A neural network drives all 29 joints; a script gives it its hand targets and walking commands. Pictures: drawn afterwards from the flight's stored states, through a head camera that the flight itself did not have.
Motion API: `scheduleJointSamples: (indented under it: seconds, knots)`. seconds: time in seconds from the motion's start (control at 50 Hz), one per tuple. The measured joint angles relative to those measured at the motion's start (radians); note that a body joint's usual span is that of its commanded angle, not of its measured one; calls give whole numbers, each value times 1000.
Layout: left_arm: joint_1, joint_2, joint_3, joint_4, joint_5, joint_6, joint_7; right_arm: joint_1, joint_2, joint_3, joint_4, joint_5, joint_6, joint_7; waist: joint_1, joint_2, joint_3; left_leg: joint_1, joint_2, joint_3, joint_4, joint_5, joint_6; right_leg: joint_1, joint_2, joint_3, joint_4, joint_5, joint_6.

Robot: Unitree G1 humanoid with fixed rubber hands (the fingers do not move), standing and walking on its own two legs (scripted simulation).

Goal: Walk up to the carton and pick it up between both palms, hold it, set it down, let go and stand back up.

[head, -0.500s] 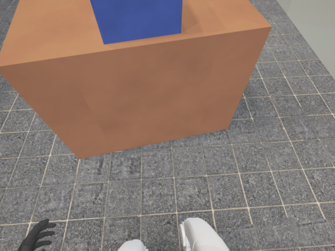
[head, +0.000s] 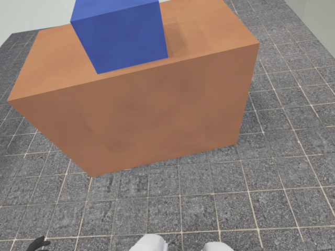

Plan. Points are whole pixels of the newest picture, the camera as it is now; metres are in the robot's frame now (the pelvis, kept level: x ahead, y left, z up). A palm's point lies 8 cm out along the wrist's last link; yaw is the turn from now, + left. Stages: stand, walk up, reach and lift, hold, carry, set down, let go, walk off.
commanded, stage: walk up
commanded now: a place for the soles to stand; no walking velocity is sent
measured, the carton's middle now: (123, 24) +0.90 +0.18 +0.09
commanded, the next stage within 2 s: none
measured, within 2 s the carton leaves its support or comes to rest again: neither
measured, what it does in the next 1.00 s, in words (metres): steps to the left: left foot, then right foot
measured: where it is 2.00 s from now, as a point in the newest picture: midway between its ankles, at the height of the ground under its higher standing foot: outside the picture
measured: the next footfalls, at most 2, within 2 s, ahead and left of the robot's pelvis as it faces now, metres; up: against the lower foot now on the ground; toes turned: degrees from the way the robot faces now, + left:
left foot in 0.40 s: +0.03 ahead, +0.27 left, +0.00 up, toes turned -3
right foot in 0.64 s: +0.05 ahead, +0.00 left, +0.00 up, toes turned +6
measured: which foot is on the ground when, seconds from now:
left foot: up 0.00-0.38, down 0.40-1.00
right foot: down 0.00-0.40, up 0.42-0.62, down 0.64-1.00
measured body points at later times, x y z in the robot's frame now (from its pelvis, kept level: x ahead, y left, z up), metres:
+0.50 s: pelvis -0.02 +0.12 -0.03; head +0.01 +0.11 +0.42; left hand +0.07 +0.47 -0.12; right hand +0.04 -0.22 -0.14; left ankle +0.00 +0.26 -0.73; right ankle +0.03 -0.02 -0.71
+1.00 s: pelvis +0.00 +0.13 -0.03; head +0.04 +0.12 +0.42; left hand +0.07 +0.48 -0.12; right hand +0.10 -0.20 -0.14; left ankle -0.01 +0.27 -0.73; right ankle +0.01 +0.00 -0.73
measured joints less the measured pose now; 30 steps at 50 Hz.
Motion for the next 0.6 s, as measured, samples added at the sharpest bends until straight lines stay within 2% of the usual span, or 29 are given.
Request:
scheduleJointSamples:
  seconds: [0.02,0.04,0.08,0.12,0.3,0.34,0.38,0.4,0.44,0.5,0.6]
  knots:
    - [0,0,0,2,0,0,0,0,0,0,0,0,3,3,0,2,-5,0,0,0,0,4,0,2,0,-2,-1,0,-4]
    - [0,0,0,3,0,-1,0,0,0,0,0,0,6,5,0,2,-10,0,1,0,0,6,0,3,0,-4,-1,2,-23]
    - [0,0,0,7,0,-1,0,0,0,0,0,0,7,6,0,4,-20,0,4,0,0,6,0,6,0,-8,-1,7,-79]
    - [1,0,0,14,0,-4,0,0,0,0,0,0,7,6,0,12,-28,0,11,0,0,10,0,7,0,-11,-1,11,-97]
    - [0,0,1,17,0,-10,-18,0,0,0,-1,0,3,22,-1,33,-33,0,79,-1,-28,7,0,0,0,-19,-2,17,-69]
    - [-1,0,1,16,0,-10,-24,0,-1,0,-1,0,-9,24,-4,33,-56,-1,117,3,-135,-5,0,-29,-1,-24,3,17,-55]
    - [-7,0,1,13,0,-5,-31,3,-2,-1,-2,0,-32,23,-7,27,-74,27,138,4,-325,-7,0,-77,-12,-25,47,4,-33]
    - [-11,0,1,7,0,-1,-33,5,-5,-1,-1,0,-46,20,-7,22,-80,39,136,5,-391,-49,-17,-116,-25,-23,104,-21,-27]
    - [-31,0,-4,8,0,17,-34,5,10,-1,0,0,-61,13,-7,-6,-38,37,98,7,-356,-84,-73,-146,-49,-17,232,-138,-25]
    - [-30,1,-5,29,0,37,-34,4,20,-1,-1,0,-69,5,-7,-23,-27,37,64,1,-352,-60,-79,-172,-46,-16,346,-196,-25]
    - [-29,1,-5,69,0,44,-47,-28,21,-1,-2,0,-91,-8,-6,-26,-6,34,32,0,-352,-56,-79,-124,-47,-15,320,-197,-35]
